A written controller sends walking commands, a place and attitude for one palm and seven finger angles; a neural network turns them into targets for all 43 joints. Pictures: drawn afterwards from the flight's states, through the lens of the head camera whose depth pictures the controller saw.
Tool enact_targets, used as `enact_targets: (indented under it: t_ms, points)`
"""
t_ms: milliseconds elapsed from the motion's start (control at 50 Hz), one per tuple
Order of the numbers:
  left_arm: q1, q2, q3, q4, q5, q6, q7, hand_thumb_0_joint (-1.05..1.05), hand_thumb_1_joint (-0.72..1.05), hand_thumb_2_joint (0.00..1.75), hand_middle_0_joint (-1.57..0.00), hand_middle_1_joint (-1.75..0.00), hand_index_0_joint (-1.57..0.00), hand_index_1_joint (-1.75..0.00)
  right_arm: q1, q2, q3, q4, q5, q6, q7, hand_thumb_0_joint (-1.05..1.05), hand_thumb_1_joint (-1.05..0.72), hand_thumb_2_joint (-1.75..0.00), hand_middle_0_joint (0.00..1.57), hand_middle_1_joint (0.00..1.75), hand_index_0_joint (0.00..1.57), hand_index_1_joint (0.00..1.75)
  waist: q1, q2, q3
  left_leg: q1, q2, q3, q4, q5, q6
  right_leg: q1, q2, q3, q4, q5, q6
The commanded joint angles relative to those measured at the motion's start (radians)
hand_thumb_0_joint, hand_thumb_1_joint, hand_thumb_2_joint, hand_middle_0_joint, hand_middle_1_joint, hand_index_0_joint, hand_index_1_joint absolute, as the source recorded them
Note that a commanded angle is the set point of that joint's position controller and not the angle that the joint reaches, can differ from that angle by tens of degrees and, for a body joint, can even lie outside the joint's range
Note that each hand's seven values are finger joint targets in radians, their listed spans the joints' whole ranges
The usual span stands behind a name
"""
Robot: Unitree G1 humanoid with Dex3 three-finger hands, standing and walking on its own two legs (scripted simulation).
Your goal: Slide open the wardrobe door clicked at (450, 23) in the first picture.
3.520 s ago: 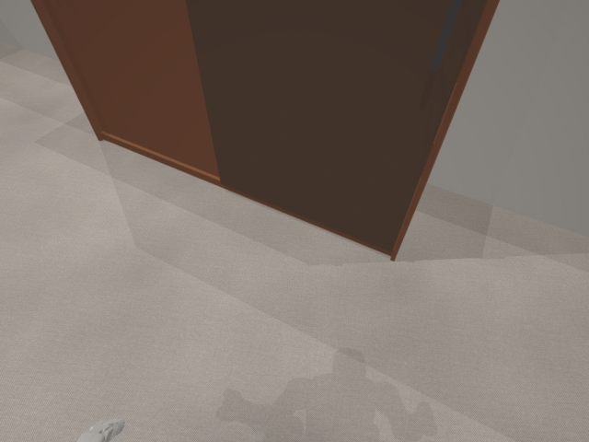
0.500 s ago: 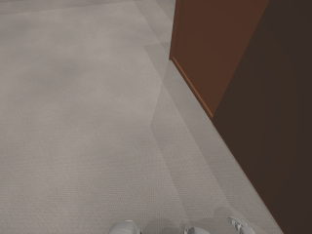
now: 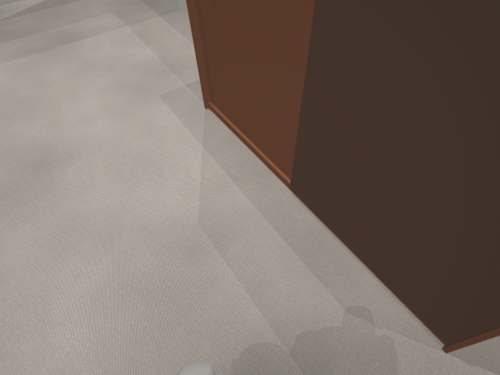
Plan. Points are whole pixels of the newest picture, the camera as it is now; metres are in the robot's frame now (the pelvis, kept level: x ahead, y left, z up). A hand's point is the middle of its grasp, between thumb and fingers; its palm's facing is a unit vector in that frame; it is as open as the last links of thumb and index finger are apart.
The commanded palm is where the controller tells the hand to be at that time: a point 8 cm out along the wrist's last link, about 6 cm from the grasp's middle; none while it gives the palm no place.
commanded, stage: turn to face it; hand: right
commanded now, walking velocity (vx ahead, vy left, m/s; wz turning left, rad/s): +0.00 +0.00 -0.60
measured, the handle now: out of the picture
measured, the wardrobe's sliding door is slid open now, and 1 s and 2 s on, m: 0.00 0.00 0.00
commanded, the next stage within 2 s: take the last steps up to it in 1.24 s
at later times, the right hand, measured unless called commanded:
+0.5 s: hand out of the picture -0.03 -0.17 -0.17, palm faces +0.34 +0.91 -0.24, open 7.3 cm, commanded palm none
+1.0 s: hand out of the picture -0.04 -0.22 -0.15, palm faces +0.56 +0.77 -0.29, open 7.3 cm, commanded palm none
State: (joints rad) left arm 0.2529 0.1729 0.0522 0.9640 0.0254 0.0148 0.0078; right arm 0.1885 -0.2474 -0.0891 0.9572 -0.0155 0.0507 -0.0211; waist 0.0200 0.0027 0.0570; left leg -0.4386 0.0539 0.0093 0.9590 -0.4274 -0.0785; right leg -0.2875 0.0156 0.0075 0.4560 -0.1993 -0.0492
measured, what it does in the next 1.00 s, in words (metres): steps on the spot, turning right: left foot, then right foot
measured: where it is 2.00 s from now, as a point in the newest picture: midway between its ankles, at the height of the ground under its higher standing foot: outside the picture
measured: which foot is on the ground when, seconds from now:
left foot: up 0.00-0.16, down 0.18-0.56, up 0.58-1.00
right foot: down 0.00-0.16, up 0.18-0.54, down 0.56-1.00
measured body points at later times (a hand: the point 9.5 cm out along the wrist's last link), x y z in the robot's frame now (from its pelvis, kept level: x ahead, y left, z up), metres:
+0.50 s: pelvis -0.02 +0.03 -0.01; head +0.02 +0.02 +0.44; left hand +0.18 +0.25 -0.14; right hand -0.05 -0.22 -0.15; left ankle +0.00 +0.16 -0.74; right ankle -0.07 -0.08 -0.71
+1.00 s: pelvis -0.02 +0.03 -0.01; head +0.02 +0.01 +0.44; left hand +0.16 +0.21 -0.16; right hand -0.07 -0.26 -0.13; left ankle +0.05 +0.14 -0.73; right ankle -0.07 -0.08 -0.74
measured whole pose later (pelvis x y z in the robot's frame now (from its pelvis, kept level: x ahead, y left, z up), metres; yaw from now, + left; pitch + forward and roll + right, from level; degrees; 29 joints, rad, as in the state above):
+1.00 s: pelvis -0.02 +0.03 -0.01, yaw -36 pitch +1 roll +0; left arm 0.22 0.22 0.06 0.92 0.03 0.05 -0.01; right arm 0.12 -0.23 -0.06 0.86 -0.01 0.04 -0.02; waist 0.04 -0.02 0.08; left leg -0.34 0.03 0.00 0.71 -0.38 -0.08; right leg -0.29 0.07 0.12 0.51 -0.23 -0.01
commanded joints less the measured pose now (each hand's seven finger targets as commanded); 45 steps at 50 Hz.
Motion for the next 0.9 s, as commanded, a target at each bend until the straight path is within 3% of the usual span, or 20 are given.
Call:
enact_targets:
  t_ms: [0,60,100,120,140,160,180,220,260,360,420,480,500,520,540,560,600,620,660,880]
  points:
    - [0.047,0.229,0.061,-0.054,0.0,-0.006,0.008,0.0,0.9,0.9,-0.2,-0.3,-0.2,-0.3,-0.064,-0.032,0.003,-0.117,0.01,-0.029,0.002,0.0,-0.9,-0.9,0.2,0.3,0.2,0.3,0.032,-0.144,-0.137,-0.039,-0.017,-0.004,-0.12,-0.024,-0.005,0.198,-0.243,0.306,-0.08,0.42,-0.132]
    - [-0.023,0.249,0.069,-0.079,0.0,0.004,0.001,0.0,0.9,0.9,-0.2,-0.3,-0.2,-0.3,-0.002,-0.048,0.004,-0.113,0.013,-0.03,-0.002,0.0,-0.9,-0.9,0.2,0.3,0.2,0.3,0.002,-0.176,-0.135,0.094,-0.041,0.008,-0.263,0.01,0.007,0.097,-0.218,0.332,-0.058,0.375,-0.115]
    - [-0.069,0.247,0.073,-0.104,-0.005,0.01,-0.004,0.0,0.9,0.9,-0.2,-0.3,-0.2,-0.3,0.073,-0.068,-0.001,-0.101,0.014,-0.038,-0.006,0.0,-0.9,-0.9,0.2,0.3,0.2,0.3,-0.039,-0.139,-0.145,0.259,-0.041,0.019,-0.462,0.153,0.014,-0.014,-0.173,0.328,-0.01,0.265,-0.072]
    - [-0.077,0.221,0.071,-0.114,-0.013,0.01,-0.01,0.0,0.9,0.9,-0.2,-0.3,-0.2,-0.3,0.111,-0.109,-0.008,-0.098,0.008,-0.047,-0.01,0.0,-0.9,-0.9,0.2,0.3,0.2,0.3,-0.058,-0.057,-0.153,0.384,0.024,-0.03,-0.604,0.21,0.031,-0.118,-0.117,0.291,0.065,0.135,-0.02]
    - [-0.063,0.149,0.06,-0.138,-0.02,0.01,-0.016,0.0,0.9,0.9,-0.2,-0.3,-0.2,-0.3,0.126,-0.207,-0.027,-0.106,-0.011,-0.057,-0.018,0.0,-0.9,-0.9,0.2,0.3,0.2,0.3,-0.064,0.23,-0.146,0.484,0.298,-0.305,-0.712,0.193,0.12,-0.321,0.023,0.107,0.289,-0.17,0.065]
    - [-0.077,0.162,0.065,-0.156,-0.008,0.014,-0.016,0.0,0.9,0.9,-0.2,-0.3,-0.2,-0.3,0.087,-0.25,-0.025,-0.131,-0.008,-0.05,-0.016,0.0,-0.9,-0.9,0.2,0.3,0.2,0.3,-0.056,0.268,-0.107,0.345,0.458,-0.379,-0.715,0.257,0.217,-0.332,0.041,0.047,0.51,-0.382,0.087]
    - [-0.1,0.181,0.069,-0.147,0.002,0.027,-0.017,0.0,0.9,0.9,-0.2,-0.3,-0.2,-0.3,0.052,-0.207,-0.025,-0.142,-0.006,-0.054,-0.02,0.0,-0.9,-0.9,0.2,0.3,0.2,0.3,-0.046,0.241,-0.082,0.273,0.41,-0.326,-0.701,0.271,0.227,-0.327,0.003,0.081,0.644,-0.353,0.08]
    - [-0.096,0.175,0.068,-0.117,0.001,0.037,-0.03,0.0,0.9,0.9,-0.2,-0.3,-0.2,-0.3,-0.025,-0.147,-0.003,-0.156,-0.007,-0.058,-0.016,0.0,-0.9,-0.9,0.2,0.3,0.2,0.3,-0.003,0.166,0.001,0.2,0.305,-0.158,-0.654,0.35,0.201,-0.323,-0.037,0.048,0.777,-0.233,0.097]
    - [-0.084,0.157,0.06,-0.111,-0.004,0.038,-0.038,0.0,0.9,0.9,-0.2,-0.3,-0.2,-0.3,-0.026,-0.127,0.004,-0.16,-0.011,-0.063,-0.016,0.0,-0.9,-0.9,0.2,0.3,0.2,0.3,0.004,0.161,-0.012,0.236,0.267,-0.048,-0.612,0.484,0.186,-0.301,-0.044,0.002,0.743,-0.204,0.116]
    - [-0.2,0.143,0.044,-0.146,-0.009,0.04,-0.044,0.0,0.9,0.9,-0.2,-0.3,-0.2,-0.3,0.078,-0.177,-0.004,-0.129,-0.017,-0.055,-0.011,0.0,-0.9,-0.9,0.2,0.3,0.2,0.3,-0.059,0.199,-0.023,0.297,0.293,0.012,-0.586,0.561,0.193,-0.222,-0.044,-0.075,0.512,-0.242,0.126]
    - [-0.215,0.145,0.034,-0.16,-0.013,0.032,-0.044,0.0,0.9,0.9,-0.2,-0.3,-0.2,-0.3,0.092,-0.205,-0.014,-0.127,-0.019,-0.049,-0.009,0.0,-0.9,-0.9,0.2,0.3,0.2,0.3,-0.071,0.231,-0.059,0.327,0.311,0.028,-0.547,0.617,0.196,-0.153,-0.038,-0.105,0.38,-0.256,0.112]
    - [-0.148,0.156,0.034,-0.153,-0.013,0.019,-0.039,0.0,0.9,0.9,-0.2,-0.3,-0.2,-0.3,0.071,-0.216,-0.023,-0.125,-0.015,-0.042,-0.006,0.0,-0.9,-0.9,0.2,0.3,0.2,0.3,-0.036,0.211,-0.104,0.321,0.308,0.093,-0.44,0.618,0.144,-0.018,-0.032,-0.137,0.147,-0.151,0.097]
    - [-0.094,0.188,0.04,-0.143,-0.011,0.01,-0.039,0.0,0.9,0.9,-0.2,-0.3,-0.2,-0.3,0.067,-0.206,-0.024,-0.127,-0.006,-0.038,-0.003,0.0,-0.9,-0.9,0.2,0.3,0.2,0.3,-0.006,0.144,-0.137,0.261,0.286,0.133,-0.333,0.574,0.099,0.113,-0.04,-0.12,-0.005,-0.021,0.083]
    - [-0.032,0.286,0.064,-0.135,-0.005,-0.002,-0.035,0.0,0.9,0.9,-0.2,-0.3,-0.2,-0.3,0.085,-0.163,-0.019,-0.148,0.001,-0.033,0.004,0.0,-0.9,-0.9,0.2,0.3,0.2,0.3,0.028,-0.086,-0.198,0.049,0.201,0.176,-0.115,0.332,0.031,0.321,-0.206,0.099,-0.071,0.206,0.011]
    - [0.036,0.387,0.087,-0.124,-0.009,-0.002,-0.028,0.0,0.9,0.9,-0.2,-0.3,-0.2,-0.3,0.032,-0.092,0.005,-0.195,0.002,-0.031,0.01,0.0,-0.9,-0.9,0.2,0.3,0.2,0.3,0.067,-0.346,-0.184,-0.185,0.084,0.148,0.082,-0.244,-0.026,0.374,-0.439,0.374,-0.08,0.626,-0.125]
    - [0.091,0.376,0.084,-0.095,-0.014,0.001,-0.021,0.0,0.9,0.9,-0.2,-0.3,-0.2,-0.3,-0.029,-0.116,0.006,-0.206,-0.006,-0.014,-0.003,0.0,-0.9,-0.9,0.2,0.3,0.2,0.3,0.089,-0.254,-0.193,-0.173,0.091,0.039,0.172,-0.241,-0.01,0.317,-0.452,0.352,-0.061,0.579,-0.165]
    - [-0.009,0.318,0.07,-0.121,-0.005,-0.002,-0.003,0.0,0.9,0.9,-0.2,-0.3,-0.2,-0.3,-0.068,-0.109,-0.005,-0.181,0.002,-0.019,0.003,0.0,-0.9,-0.9,0.2,0.3,0.2,0.3,0.056,-0.219,-0.1,-0.19,0.089,-0.002,0.233,-0.108,-0.013,0.184,-0.353,0.311,-0.087,0.391,-0.147]
    - [-0.069,0.281,0.056,-0.135,-0.004,-0.004,-0.002,0.0,0.9,0.9,-0.2,-0.3,-0.2,-0.3,-0.043,-0.11,-0.009,-0.161,0.0,-0.019,0.01,0.0,-0.9,-0.9,0.2,0.3,0.2,0.3,0.019,-0.172,-0.079,-0.161,0.085,-0.005,0.229,-0.027,-0.014,0.144,-0.292,0.252,-0.095,0.357,-0.114]
    - [-0.108,0.262,0.048,-0.147,-0.008,-0.011,-0.002,0.0,0.9,0.9,-0.2,-0.3,-0.2,-0.3,0.013,-0.109,-0.011,-0.134,-0.002,-0.019,0.017,0.0,-0.9,-0.9,0.2,0.3,0.2,0.3,-0.011,-0.158,-0.096,-0.124,0.074,0.004,0.202,0.042,-0.022,0.139,-0.243,0.197,-0.106,0.346,-0.092]
    - [-0.017,0.26,0.064,-0.113,0.0,0.003,-0.002,0.0,0.9,0.9,-0.2,-0.3,-0.2,-0.3,-0.076,-0.08,0.004,-0.178,0.009,-0.025,0.002,0.0,-0.9,-0.9,0.2,0.3,0.2,0.3,0.023,-0.143,-0.111,-0.023,-0.003,-0.016,-0.115,-0.015,-0.016,0.167,-0.227,0.364,-0.08,0.357,-0.136]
